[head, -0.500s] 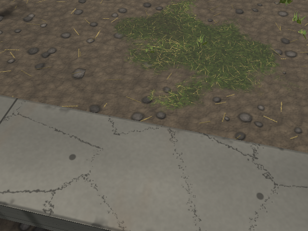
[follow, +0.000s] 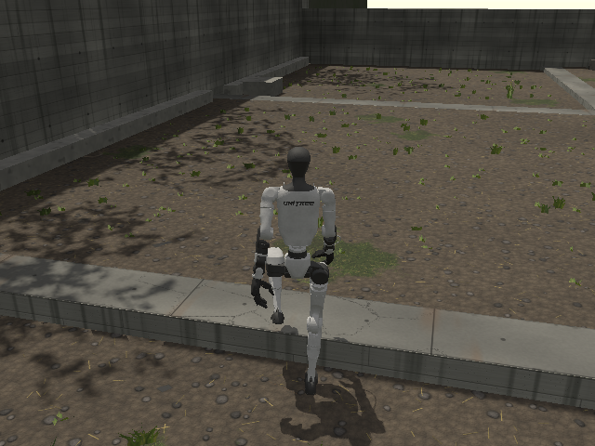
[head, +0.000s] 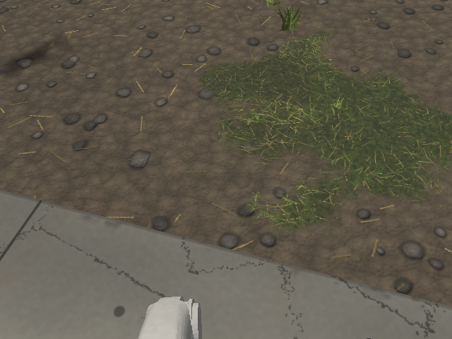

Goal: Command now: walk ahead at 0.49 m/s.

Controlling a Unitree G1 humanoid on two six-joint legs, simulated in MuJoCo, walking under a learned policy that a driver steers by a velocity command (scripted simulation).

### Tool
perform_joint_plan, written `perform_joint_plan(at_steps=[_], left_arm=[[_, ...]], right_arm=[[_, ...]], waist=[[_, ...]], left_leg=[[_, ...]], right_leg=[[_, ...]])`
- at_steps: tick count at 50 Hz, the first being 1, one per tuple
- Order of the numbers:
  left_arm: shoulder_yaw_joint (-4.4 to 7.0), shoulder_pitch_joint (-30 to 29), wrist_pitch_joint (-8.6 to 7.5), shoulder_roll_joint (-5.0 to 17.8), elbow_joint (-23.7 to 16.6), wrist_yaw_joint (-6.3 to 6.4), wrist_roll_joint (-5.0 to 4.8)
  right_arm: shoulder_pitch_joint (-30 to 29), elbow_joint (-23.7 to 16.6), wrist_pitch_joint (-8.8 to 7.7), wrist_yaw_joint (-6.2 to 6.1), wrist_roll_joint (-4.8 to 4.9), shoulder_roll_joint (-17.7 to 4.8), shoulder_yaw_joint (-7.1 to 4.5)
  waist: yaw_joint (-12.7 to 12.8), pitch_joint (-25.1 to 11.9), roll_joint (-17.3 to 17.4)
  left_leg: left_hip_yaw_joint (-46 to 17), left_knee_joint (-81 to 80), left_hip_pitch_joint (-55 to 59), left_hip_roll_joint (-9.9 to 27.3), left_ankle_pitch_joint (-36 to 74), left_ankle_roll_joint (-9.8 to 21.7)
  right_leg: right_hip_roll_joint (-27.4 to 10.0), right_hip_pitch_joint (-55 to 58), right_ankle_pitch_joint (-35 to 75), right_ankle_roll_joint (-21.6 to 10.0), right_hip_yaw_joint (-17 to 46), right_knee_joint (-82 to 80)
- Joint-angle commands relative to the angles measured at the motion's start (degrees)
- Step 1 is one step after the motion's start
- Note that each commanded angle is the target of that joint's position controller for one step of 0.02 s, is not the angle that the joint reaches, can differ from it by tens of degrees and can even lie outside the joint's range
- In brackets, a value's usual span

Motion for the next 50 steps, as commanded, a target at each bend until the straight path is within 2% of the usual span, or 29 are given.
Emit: perform_joint_plan(at_steps=[1,2,3,4,5,6,7,8,9,10,11,13,14,16,18,20,21,25,27,31,33,34,35,36,37,39,40,43,50], left_arm=[[0.09,5.4,0.52,6.4,0.9,1.5,-0.87],[0.07,5.5,1.27,7.1,0.1,2.12,-1.39],[-0.06,5.8,1.96,5.8,0.4,3.18,-2.35],[-0.78,2.2,2.23,4.6,-2.2,2.79,-3.11],[-0.19,2.2,1.37,8.9,-4.1,2.1,-2.88],[1.47,1.2,0.8,14.8,-5.5,1.47,-1.89],[3.42,-0.7,0.34,19.8,-6.3,0.52,-2.73],[4.48,-1.6,-0.7,19.2,-7.7,-0.51,-3.99],[4.18,-2.8,-1.65,13.1,-10.9,-2.54,-4.0],[5.1,-5.2,-1.95,9.7,-12.0,-3.64,-0.42],[4.64,-7.4,-0.99,4.4,-15.7,-3.06,0.61],[3.82,-16.8,1.13,1.6,-22.7,-0.33,1.32],[3.25,-15.6,2.13,0.7,-23.9,0.58,0.49],[1.95,-12.0,4.08,-1.9,-24.1,0.97,-0.84],[2.6,-12.9,5.06,0.6,-24.5,1.08,-0.92],[3.79,-17.5,5.79,3.8,-26.0,0.41,0.06],[4.25,-19.1,5.77,4.3,-26.3,-0.24,-0.38],[4.1,-24.4,4.91,3.3,-26.0,-1.84,-1.48],[4.13,-26.9,5.2,3.5,-26.9,-2.3,-1.17],[5.47,-23.5,6.27,7.4,-26.3,-1.71,0.44],[6.51,-18.3,5.77,9.6,-25.1,-1.59,0.05],[7.27,-12.6,5.09,10.4,-23.2,-1.14,0.43],[8.38,-7.5,4.7,13.1,-22.1,-0.49,0.84],[9.51,-10.9,5.29,18.0,-22.8,-0.57,0.66],[9.47,-10.6,5.34,18.1,-24.2,-0.95,-0.45],[7.79,-13.3,4.43,12.7,-24.4,-0.36,-0.66],[7.23,-14.4,3.58,11.3,-24.9,-0.09,-0.72],[6.65,-13.6,1.25,12.5,-25.4,0.23,-1.25],[6.29,-4.0,1.71,14.2,-23.5,-0.03,-1.0]], right_arm=[[-20.4,-15.5,-1.69,0.26,0.13,1.3,2.47],[-17.8,-15.8,-1.23,1.12,0.23,0.0,2.79],[-17.9,-16.6,-0.79,1.62,0.14,1.9,3.51],[-12.0,-13.9,-0.39,2.19,1.7,1.2,3.23],[-7.2,-12.2,-0.7,2.21,1.97,0.4,2.47],[3.0,-9.1,-0.61,2.09,2.08,-3.2,0.34],[11.4,-7.3,-0.74,2.1,1.48,-6.5,-1.32],[20.1,-3.8,-1.33,1.96,0.02,-10.9,-3.4],[25.1,-0.1,-0.96,1.25,-0.75,-18.2,-5.86],[20.7,1.1,0.02,1.29,0.56,-20.3,-7.29],[11.4,2.1,-0.65,2.0,1.47,-17.5,-6.87],[8.4,8.0,-3.62,2.3,0.23,-6.7,-4.77],[8.7,10.7,-4.84,2.53,-0.73,-1.8,-3.57],[10.5,14.2,-6.59,3.07,-1.22,-0.7,-3.59],[7.9,12.8,-7.63,3.32,-0.19,-2.5,-3.78],[10.1,13.1,-8.97,3.05,1.03,-6.5,-4.55],[12.8,13.4,-9.28,2.71,1.6,-8.0,-4.95],[17.4,11.6,-8.86,0.35,1.65,-10.3,-5.59],[20.0,11.2,-8.56,-0.43,1.48,-12.1,-6.16],[22.3,9.9,-5.44,-2.24,1.21,-14.6,-7.35],[22.5,8.7,-3.37,-1.92,0.38,-16.6,-8.25],[21.3,7.8,-2.81,-1.44,0.51,-17.4,-8.57],[18.1,5.8,-2.96,-1.11,0.53,-16.5,-8.42],[14.4,-0.5,-3.69,-0.08,1.63,-10.9,-7.73],[11.8,-2.5,-5.0,0.73,1.53,-12.4,-7.34],[10.0,-3.0,-7.2,1.21,2.34,-13.5,-7.12],[9.7,-3.5,-6.78,1.12,1.54,-14.0,-7.27],[10.7,-3.7,-3.66,1.65,-0.66,-13.1,-6.7],[-4.2,-9.1,-2.1,2.95,-0.52,-10.8,-4.45]], waist=[[1.5,10.2,-2.9],[1.4,7.6,-2.8],[1.6,5.1,-2.8],[-0.8,1.3,0.6],[-3.0,-6.1,-3.4],[-8.1,-14.6,-7.9],[-13.6,-21.0,-12.3],[-16.1,-26.2,-10.0],[-15.0,-27.8,7.0],[-12.3,-27.4,9.5],[-5.5,-18.0,3.4],[-1.6,1.8,-5.8],[1.2,3.8,-5.2],[4.7,4.8,-1.9],[5.7,6.0,-1.0],[4.2,5.3,2.0],[2.8,3.8,3.5],[-0.6,1.1,4.0],[-1.7,1.3,5.9],[-0.5,-0.4,9.7],[1.6,-1.7,8.3],[4.9,-3.4,4.8],[7.7,-4.9,0.5],[2.5,-4.1,-15.2],[3.4,-4.2,-6.1],[-0.4,2.0,4.6],[-2.2,2.5,6.2],[-3.5,1.7,3.3],[3.3,1.9,-4.1]], left_leg=[[2.0,-8.5,-15.1,2.9,-5.5,1.4],[7.1,-18.7,-4.9,2.5,-3.4,1.1],[5.7,-27.5,8.8,2.7,-0.9,2.2],[11.7,-39.2,26.7,-1.0,2.7,2.4],[12.3,-41.0,41.6,-5.2,2.8,2.8],[10.5,-43.7,48.7,-7.9,1.5,3.2],[6.4,-50.8,55.3,-9.2,-0.7,4.3],[-10.3,-58.5,66.5,-1.8,-6.8,7.0],[-43.5,-82.3,75.7,12.8,-11.2,12.4],[-64.5,-101.2,72.1,16.6,-14.9,11.5],[-57.2,-100.9,62.0,19.0,-19.0,9.6],[-35.5,-94.9,45.0,16.5,-11.0,6.2],[-26.0,-94.3,43.0,14.4,-1.3,3.9],[-13.3,-95.6,44.5,11.7,11.6,-0.5],[-1.5,-101.5,43.3,9.0,18.7,-3.8],[8.7,-105.1,46.5,5.0,35.3,-5.5],[10.9,-106.0,51.3,4.0,40.4,-5.4],[14.4,-108.8,65.5,2.9,46.5,-3.6],[14.8,-107.5,72.9,5.7,58.2,-3.2],[14.4,-96.2,88.7,11.5,79.6,-2.7],[13.7,-83.6,87.9,12.9,77.1,-0.9],[13.6,-72.2,81.9,12.2,68.5,-1.1],[12.1,-57.5,67.4,9.8,52.3,-1.7],[8.7,-36.5,36.3,-6.6,1.9,-6.3],[-4.4,-31.5,28.5,-5.9,0.8,-6.1],[-6.9,-39.4,31.1,-0.2,10.4,-5.4],[-7.4,-44.0,33.7,1.2,11.6,-5.9],[-5.9,-51.2,36.2,2.2,11.4,-7.7],[-1.0,-74.0,32.5,-0.8,25.9,-8.1]], right_leg=[[-16.1,2.0,4.4,-6.8,13.8,-16.3],[-14.8,0.7,17.0,-9.0,10.6,-21.8],[-15.5,-1.6,28.2,-9.0,8.5,-25.4],[-11.7,-6.6,46.5,-9.0,2.4,-23.1],[-14.7,-6.4,81.8,-9.5,2.4,-14.7],[-16.8,1.0,100.6,-8.5,3.4,-3.1],[-18.4,6.5,109.2,-7.4,4.1,10.0],[-14.9,-2.0,99.1,-5.2,4.8,28.0],[-2.9,-18.7,47.4,-2.3,6.7,50.6],[2.6,-26.2,15.6,-1.2,13.2,77.8],[-0.8,-33.5,16.2,-0.9,15.4,90.5],[-5.3,-42.2,15.0,-3.1,10.8,93.1],[-5.2,-44.1,11.8,-4.3,12.0,93.6],[-4.6,-47.9,12.1,-5.2,14.1,91.4],[-4.1,-43.6,15.8,-3.3,13.8,72.8],[-2.7,-39.0,23.4,-3.1,6.7,59.5],[-1.7,-38.4,26.3,-2.8,3.5,53.8],[-1.8,-31.3,26.8,-2.7,-4.4,32.3],[-1.4,-27.2,23.7,-3.6,-6.3,22.7],[1.2,-25.4,9.2,-5.5,-7.3,16.0],[3.1,-19.3,0.6,-7.5,-6.5,12.0],[4.0,-10.4,0.5,-8.7,-4.4,6.7],[-1.7,0.9,-3.7,-10.8,5.9,8.0],[-15.0,15.6,-5.2,-21.3,39.1,1.0],[-19.6,14.3,-1.7,-24.8,48.7,-6.1],[-18.0,3.2,9.5,-19.8,35.6,-7.1],[-15.2,-0.3,14.1,-17.0,30.8,-6.9],[-10.5,-3.2,25.5,-14.3,23.6,-7.1],[-5.7,2.0,40.0,-7.6,18.8,-3.9]])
